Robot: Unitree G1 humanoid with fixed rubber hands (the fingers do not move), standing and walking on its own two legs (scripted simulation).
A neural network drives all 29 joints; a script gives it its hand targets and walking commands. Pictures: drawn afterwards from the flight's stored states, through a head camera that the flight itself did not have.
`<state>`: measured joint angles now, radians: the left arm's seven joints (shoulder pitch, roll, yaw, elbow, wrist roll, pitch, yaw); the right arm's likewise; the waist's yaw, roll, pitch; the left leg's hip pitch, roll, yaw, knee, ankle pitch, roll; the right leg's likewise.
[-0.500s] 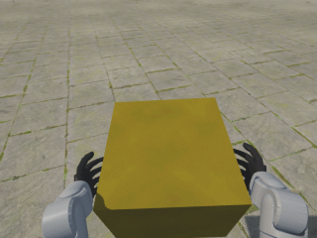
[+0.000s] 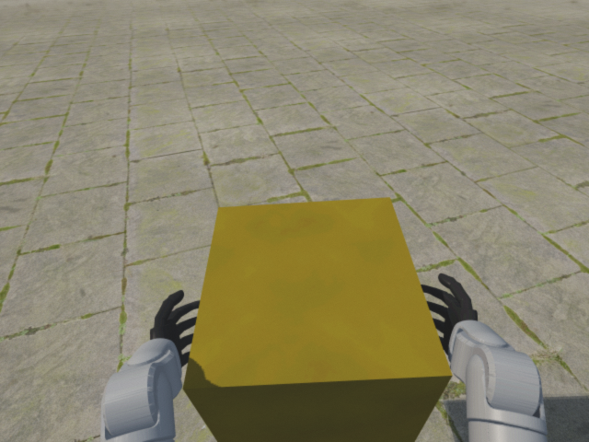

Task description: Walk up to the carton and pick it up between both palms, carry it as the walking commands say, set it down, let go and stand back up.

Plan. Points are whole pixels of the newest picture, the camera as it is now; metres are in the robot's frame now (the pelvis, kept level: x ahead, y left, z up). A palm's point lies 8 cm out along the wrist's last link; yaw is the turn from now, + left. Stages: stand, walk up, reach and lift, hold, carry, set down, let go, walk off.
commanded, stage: carry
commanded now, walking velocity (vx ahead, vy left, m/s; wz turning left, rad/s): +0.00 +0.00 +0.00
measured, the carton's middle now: (310, 318) +0.32 +0.00 -0.01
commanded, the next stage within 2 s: hold in 1.04 s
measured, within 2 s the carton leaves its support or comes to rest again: neither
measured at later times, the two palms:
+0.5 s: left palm (178, 335) +0.27 +0.19 +0.04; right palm (448, 319) +0.28 -0.19 +0.05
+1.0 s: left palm (180, 335) +0.28 +0.19 +0.03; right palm (443, 318) +0.29 -0.18 +0.04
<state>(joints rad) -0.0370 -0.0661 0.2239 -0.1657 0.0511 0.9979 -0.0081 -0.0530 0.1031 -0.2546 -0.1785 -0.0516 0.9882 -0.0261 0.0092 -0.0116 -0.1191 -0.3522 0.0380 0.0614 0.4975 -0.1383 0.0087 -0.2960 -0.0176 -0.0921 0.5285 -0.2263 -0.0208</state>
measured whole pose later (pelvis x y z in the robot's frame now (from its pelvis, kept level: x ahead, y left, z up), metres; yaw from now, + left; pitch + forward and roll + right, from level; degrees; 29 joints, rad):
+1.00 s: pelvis +0.03 +0.00 +0.00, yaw +0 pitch +2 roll +0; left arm -0.05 -0.05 0.22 0.03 0.10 0.76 -0.04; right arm -0.08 0.10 -0.25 0.04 -0.09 0.75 0.00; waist 0.01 -0.01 -0.12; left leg -0.35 0.04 0.07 0.50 -0.18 0.01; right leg -0.30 -0.02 -0.09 0.53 -0.26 -0.02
